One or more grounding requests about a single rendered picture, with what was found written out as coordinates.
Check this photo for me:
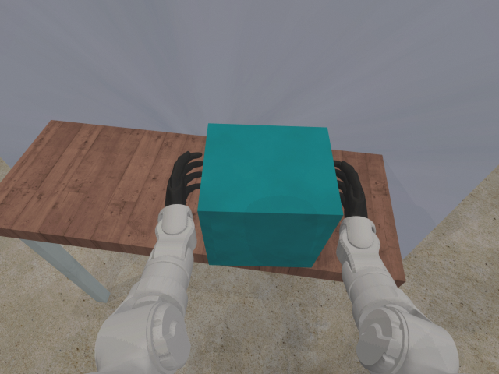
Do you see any right robot forearm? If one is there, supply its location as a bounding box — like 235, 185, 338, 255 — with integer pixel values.
336, 216, 459, 369

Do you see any right robot hand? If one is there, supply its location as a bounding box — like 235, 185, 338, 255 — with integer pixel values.
334, 161, 368, 218

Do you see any left robot hand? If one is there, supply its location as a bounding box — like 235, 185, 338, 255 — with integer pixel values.
165, 151, 203, 206

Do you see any robot left upper arm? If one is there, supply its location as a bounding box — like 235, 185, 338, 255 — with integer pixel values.
85, 302, 191, 374

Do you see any table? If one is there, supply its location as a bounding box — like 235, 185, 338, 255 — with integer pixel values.
0, 120, 405, 303

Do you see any carton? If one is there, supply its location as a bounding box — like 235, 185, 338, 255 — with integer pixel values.
197, 123, 343, 267

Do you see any robot right upper arm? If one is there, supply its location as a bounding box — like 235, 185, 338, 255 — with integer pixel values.
356, 306, 466, 374

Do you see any left robot forearm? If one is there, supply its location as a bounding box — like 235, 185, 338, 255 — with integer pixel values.
94, 204, 197, 366

